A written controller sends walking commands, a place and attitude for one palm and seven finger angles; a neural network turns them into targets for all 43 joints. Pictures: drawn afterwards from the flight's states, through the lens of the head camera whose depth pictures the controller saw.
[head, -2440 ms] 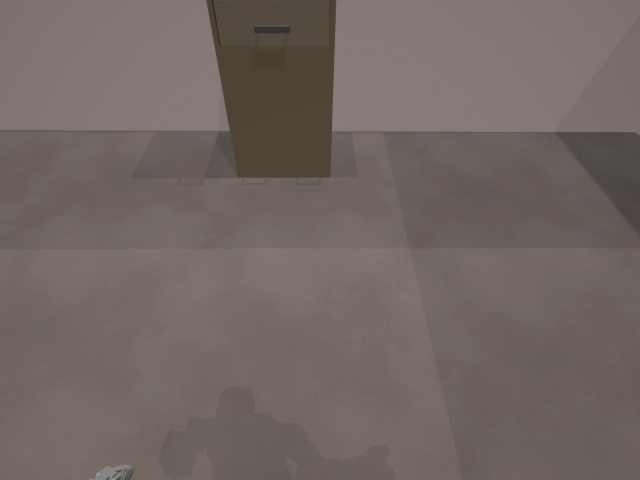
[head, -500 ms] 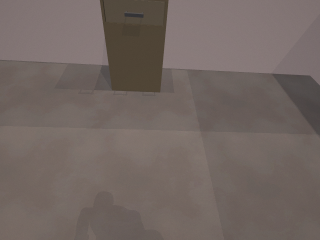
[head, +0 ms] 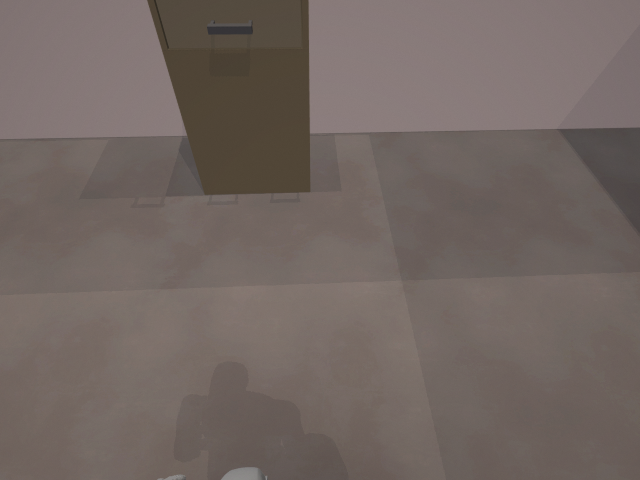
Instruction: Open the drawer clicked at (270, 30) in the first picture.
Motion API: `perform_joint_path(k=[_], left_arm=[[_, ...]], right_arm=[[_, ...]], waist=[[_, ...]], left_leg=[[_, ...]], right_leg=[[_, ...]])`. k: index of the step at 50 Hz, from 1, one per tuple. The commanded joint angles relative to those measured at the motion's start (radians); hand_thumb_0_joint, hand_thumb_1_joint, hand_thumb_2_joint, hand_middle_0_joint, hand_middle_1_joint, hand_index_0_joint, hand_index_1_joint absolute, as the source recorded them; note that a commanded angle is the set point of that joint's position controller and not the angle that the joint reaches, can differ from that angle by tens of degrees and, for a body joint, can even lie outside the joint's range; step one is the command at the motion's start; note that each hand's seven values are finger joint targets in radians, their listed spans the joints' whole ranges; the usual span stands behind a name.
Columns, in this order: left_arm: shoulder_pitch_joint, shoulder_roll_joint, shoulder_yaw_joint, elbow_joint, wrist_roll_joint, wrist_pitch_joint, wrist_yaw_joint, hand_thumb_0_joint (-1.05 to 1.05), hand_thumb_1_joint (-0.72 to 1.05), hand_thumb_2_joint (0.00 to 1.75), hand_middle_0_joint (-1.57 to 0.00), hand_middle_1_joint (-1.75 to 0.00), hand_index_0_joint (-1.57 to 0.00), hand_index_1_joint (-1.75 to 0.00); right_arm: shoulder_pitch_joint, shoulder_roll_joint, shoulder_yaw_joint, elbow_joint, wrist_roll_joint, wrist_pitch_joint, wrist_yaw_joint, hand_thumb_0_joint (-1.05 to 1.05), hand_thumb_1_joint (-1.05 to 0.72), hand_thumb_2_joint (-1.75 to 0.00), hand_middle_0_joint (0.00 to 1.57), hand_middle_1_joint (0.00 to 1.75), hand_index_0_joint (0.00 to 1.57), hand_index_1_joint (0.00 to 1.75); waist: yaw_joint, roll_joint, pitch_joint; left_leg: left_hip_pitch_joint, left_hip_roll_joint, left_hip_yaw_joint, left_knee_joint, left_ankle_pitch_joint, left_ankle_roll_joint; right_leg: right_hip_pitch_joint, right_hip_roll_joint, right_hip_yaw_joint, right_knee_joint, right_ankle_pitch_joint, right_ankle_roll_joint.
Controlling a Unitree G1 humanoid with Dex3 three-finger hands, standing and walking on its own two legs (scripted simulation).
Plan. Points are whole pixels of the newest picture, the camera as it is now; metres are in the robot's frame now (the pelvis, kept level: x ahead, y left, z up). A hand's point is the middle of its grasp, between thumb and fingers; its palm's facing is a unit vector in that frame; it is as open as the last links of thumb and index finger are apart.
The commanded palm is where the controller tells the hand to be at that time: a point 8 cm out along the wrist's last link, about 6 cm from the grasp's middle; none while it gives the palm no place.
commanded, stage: walk to a spot facing it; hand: left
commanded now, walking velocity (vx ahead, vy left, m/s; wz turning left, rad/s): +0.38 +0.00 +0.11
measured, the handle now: (230, 26) +1.34 +0.29 -0.02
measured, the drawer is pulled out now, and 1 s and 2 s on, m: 0.00 0.00 0.00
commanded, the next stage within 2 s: turn to face it in 0.92 s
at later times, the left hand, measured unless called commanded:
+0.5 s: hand (160, 475) +0.16 +0.23 -0.17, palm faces +0.08 -0.99 -0.12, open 7.4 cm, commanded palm none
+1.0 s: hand (242, 248) +0.57 +0.17 -0.16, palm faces -0.10 -0.98 -0.20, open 7.4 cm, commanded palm none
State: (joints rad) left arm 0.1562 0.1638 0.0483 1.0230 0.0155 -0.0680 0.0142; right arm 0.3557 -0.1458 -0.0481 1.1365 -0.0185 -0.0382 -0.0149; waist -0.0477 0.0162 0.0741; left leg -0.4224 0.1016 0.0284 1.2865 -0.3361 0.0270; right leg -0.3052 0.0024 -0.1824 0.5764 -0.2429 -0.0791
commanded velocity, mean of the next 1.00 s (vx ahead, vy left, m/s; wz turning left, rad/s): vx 0.35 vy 0.00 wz -0.06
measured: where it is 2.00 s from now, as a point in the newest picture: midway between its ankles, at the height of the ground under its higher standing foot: (316, 330)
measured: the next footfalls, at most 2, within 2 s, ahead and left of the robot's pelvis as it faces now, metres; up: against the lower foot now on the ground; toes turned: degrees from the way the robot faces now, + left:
left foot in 0.34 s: +0.28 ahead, +0.15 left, +0.00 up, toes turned +12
right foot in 0.92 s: +0.54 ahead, -0.09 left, +0.00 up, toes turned -14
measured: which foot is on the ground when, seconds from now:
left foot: up 0.00-0.32, down 0.34-0.92, up 0.94-1.00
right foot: down 0.00-0.34, up 0.36-0.90, down 0.92-1.00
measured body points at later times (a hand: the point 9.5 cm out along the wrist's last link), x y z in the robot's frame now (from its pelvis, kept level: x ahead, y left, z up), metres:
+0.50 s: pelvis +0.22 +0.07 +0.01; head +0.23 +0.10 +0.46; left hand +0.16 +0.29 -0.16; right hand +0.30 -0.16 -0.12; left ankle +0.24 +0.14 -0.73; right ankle +0.17 -0.07 -0.63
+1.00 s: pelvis +0.44 +0.01 -0.01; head +0.47 -0.01 +0.44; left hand +0.58 +0.22 -0.14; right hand +0.30 -0.17 -0.16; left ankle +0.29 +0.14 -0.63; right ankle +0.50 -0.08 -0.73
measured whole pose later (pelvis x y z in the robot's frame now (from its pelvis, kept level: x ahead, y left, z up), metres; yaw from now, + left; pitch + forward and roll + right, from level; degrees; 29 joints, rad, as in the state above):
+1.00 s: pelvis +0.44 +0.01 -0.01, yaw -5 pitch -2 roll +0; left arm 0.11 0.16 0.05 1.01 0.02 -0.07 -0.01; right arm 0.46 -0.11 -0.04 1.20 -0.01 -0.03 -0.01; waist -0.05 0.02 0.09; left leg -0.21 0.10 0.11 1.16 -0.48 -0.01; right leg -0.37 -0.03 -0.16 0.65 -0.25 -0.08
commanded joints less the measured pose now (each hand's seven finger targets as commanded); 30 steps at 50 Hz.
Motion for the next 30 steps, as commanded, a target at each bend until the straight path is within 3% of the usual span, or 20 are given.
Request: perform_joint_path(k=[1, 4, 6, 9, 12, 13, 14, 15, 16, 17, 18, 19, 21, 24, 25, 30], left_arm=[[0.124, 0.087, 0.007, 0.008, 0.008, -0.012, -0.004, 0.00, 0.90, 0.90, -0.20, -0.30, -0.20, -0.30], [0.151, 0.092, 0.008, 0.015, 0.009, -0.018, -0.005, 0.00, 0.90, 0.90, -0.20, -0.30, -0.20, -0.30], [0.188, 0.102, 0.008, 0.025, 0.008, -0.021, -0.007, 0.00, 0.90, 0.90, -0.20, -0.30, -0.20, -0.30], [0.260, 0.119, 0.008, 0.047, 0.009, -0.023, -0.004, 0.00, 0.90, 0.90, -0.20, -0.30, -0.20, -0.30], [0.304, 0.134, 0.010, 0.062, 0.011, -0.017, -0.002, 0.00, 0.90, 0.90, -0.20, -0.30, -0.20, -0.30], [0.302, 0.138, 0.014, 0.064, 0.013, -0.016, 0.000, 0.00, 0.90, 0.90, -0.20, -0.30, -0.20, -0.30], [0.288, 0.147, 0.015, 0.062, 0.010, -0.015, -0.002, 0.00, 0.90, 0.90, -0.20, -0.30, -0.20, -0.30], [0.279, 0.145, 0.015, 0.063, 0.005, -0.013, -0.001, 0.00, 0.90, 0.90, -0.20, -0.30, -0.20, -0.30], [0.282, 0.122, 0.012, 0.052, -0.001, -0.014, -0.006, 0.00, 0.90, 0.90, -0.20, -0.30, -0.20, -0.30], [0.301, 0.064, 0.001, 0.027, -0.012, -0.015, -0.017, 0.00, 0.90, 0.90, -0.20, -0.30, -0.20, -0.30], [0.233, 0.091, 0.000, -0.006, -0.004, -0.017, -0.014, 0.00, 0.90, 0.90, -0.20, -0.30, -0.20, -0.30], [0.180, 0.105, 0.009, 0.001, 0.000, -0.011, -0.010, 0.00, 0.90, 0.90, -0.20, -0.30, -0.20, -0.30], [0.153, 0.068, 0.015, 0.014, 0.007, 0.002, -0.022, 0.00, 0.90, 0.90, -0.20, -0.30, -0.20, -0.30], [0.230, 0.013, 0.012, 0.044, 0.018, 0.037, -0.028, 0.00, 0.90, 0.90, -0.20, -0.30, -0.20, -0.30], [0.233, 0.004, 0.016, 0.040, 0.021, 0.047, -0.027, 0.00, 0.90, 0.90, -0.20, -0.30, -0.20, -0.30], [0.134, 0.021, 0.021, 0.002, 0.019, 0.064, -0.036, 0.00, 0.90, 0.90, -0.20, -0.30, -0.20, -0.30]], right_arm=[[0.106, -0.012, -0.007, -0.040, -0.010, 0.022, 0.014, 0.00, -0.90, -0.90, 0.20, 0.30, 0.20, 0.30], [0.002, -0.022, -0.011, -0.096, -0.007, 0.023, 0.028, 0.00, -0.90, -0.90, 0.20, 0.30, 0.20, 0.30], [-0.084, -0.030, -0.010, -0.126, -0.006, 0.016, 0.037, 0.00, -0.90, -0.90, 0.20, 0.30, 0.20, 0.30], [-0.209, -0.028, -0.004, -0.169, -0.005, 0.002, 0.047, 0.00, -0.90, -0.90, 0.20, 0.30, 0.20, 0.30], [-0.264, -0.042, -0.002, -0.191, -0.003, -0.010, 0.050, 0.00, -0.90, -0.90, 0.20, 0.30, 0.20, 0.30], [-0.245, -0.050, -0.006, -0.189, -0.003, -0.015, 0.048, 0.00, -0.90, -0.90, 0.20, 0.30, 0.20, 0.30], [-0.193, -0.063, -0.010, -0.173, -0.004, -0.019, 0.043, 0.00, -0.90, -0.90, 0.20, 0.30, 0.20, 0.30], [-0.088, -0.087, -0.016, -0.136, -0.010, -0.026, 0.036, 0.00, -0.90, -0.90, 0.20, 0.30, 0.20, 0.30], [0.063, -0.158, -0.035, -0.097, -0.016, -0.032, 0.025, 0.00, -0.90, -0.90, 0.20, 0.30, 0.20, 0.30], [0.186, -0.281, -0.065, -0.071, -0.022, -0.035, 0.014, 0.00, -0.90, -0.90, 0.20, 0.30, 0.20, 0.30], [0.220, -0.299, -0.064, -0.062, -0.003, -0.024, 0.005, 0.00, -0.90, -0.90, 0.20, 0.30, 0.20, 0.30], [0.151, -0.242, -0.053, -0.060, -0.002, -0.026, -0.001, 0.00, -0.90, -0.90, 0.20, 0.30, 0.20, 0.30], [0.014, -0.153, -0.027, -0.098, -0.001, -0.038, -0.004, 0.00, -0.90, -0.90, 0.20, 0.30, 0.20, 0.30], [-0.026, -0.101, -0.011, -0.089, 0.002, -0.053, -0.007, 0.00, -0.90, -0.90, 0.20, 0.30, 0.20, 0.30], [-0.018, -0.080, -0.017, -0.092, 0.000, -0.056, -0.009, 0.00, -0.90, -0.90, 0.20, 0.30, 0.20, 0.30], [0.046, -0.097, -0.010, -0.062, 0.008, -0.063, -0.013, 0.00, -0.90, -0.90, 0.20, 0.30, 0.20, 0.30]], waist=[[-0.004, -0.118, 0.016], [0.006, -0.119, 0.046], [0.032, -0.125, 0.051], [0.074, -0.082, 0.058], [0.094, -0.092, 0.039], [0.082, -0.085, 0.027], [0.050, -0.071, 0.004], [0.001, -0.043, -0.056], [-0.061, 0.054, -0.160], [-0.084, 0.300, -0.257], [-0.096, 0.244, -0.251], [-0.077, 0.157, -0.175], [-0.015, 0.042, -0.024], [0.057, 0.059, 0.001], [0.059, 0.066, 0.004], [0.057, 0.065, 0.036]], left_leg=[[-0.072, 0.061, -0.009, -0.099, 0.097, -0.029], [-0.110, 0.070, 0.015, -0.244, 0.167, -0.047], [-0.139, 0.065, 0.036, -0.360, 0.187, -0.052], [-0.146, 0.046, 0.064, -0.514, 0.176, -0.044], [-0.103, 0.015, 0.094, -0.610, 0.126, -0.021], [-0.047, 0.011, 0.095, -0.648, 0.102, -0.011], [0.042, -0.022, 0.127, -0.691, 0.099, -0.004], [0.218, -0.051, 0.141, -0.764, 0.135, 0.009], [0.489, 0.038, 0.016, -0.811, 0.165, 0.053], [0.703, 0.317, -0.368, -0.900, 0.229, 0.165], [0.712, 0.389, -0.459, -0.972, 0.255, 0.215], [0.601, 0.354, -0.380, -0.999, 0.242, 0.193], [0.370, 0.297, -0.238, -1.051, 0.217, 0.146], [0.232, 0.213, -0.062, -1.101, 0.199, 0.101], [0.219, 0.200, -0.036, -1.118, 0.186, 0.101], [0.321, 0.185, 0.025, -1.148, 0.288, 0.100]], right_leg=[[-0.077, -0.269, 0.217, -0.410, -0.032, -0.055], [-0.058, -0.255, 0.187, -0.437, -0.015, -0.064], [0.018, -0.250, 0.171, -0.427, 0.037, -0.066], [0.133, -0.272, 0.175, -0.391, 0.158, -0.072], [0.232, -0.288, 0.176, -0.341, 0.267, -0.065], [0.237, -0.298, 0.179, -0.301, 0.305, -0.066], [0.226, -0.280, 0.144, -0.230, 0.379, -0.053], [0.188, -0.236, 0.092, -0.074, 0.468, -0.027], [0.036, -0.177, 0.040, 0.163, 0.390, 0.019], [-0.233, -0.034, -0.016, 0.496, -0.145, 0.074], [-0.336, -0.036, 0.098, 0.670, -0.328, 0.065], [-0.363, -0.086, 0.144, 0.731, -0.263, 0.061], [-0.339, -0.146, 0.171, 0.718, -0.124, 0.072], [-0.254, -0.153, 0.162, 0.644, -0.025, 0.093], [-0.259, -0.157, 0.158, 0.620, 0.009, 0.099], [-0.381, -0.163, 0.149, 0.515, 0.121, 0.119]])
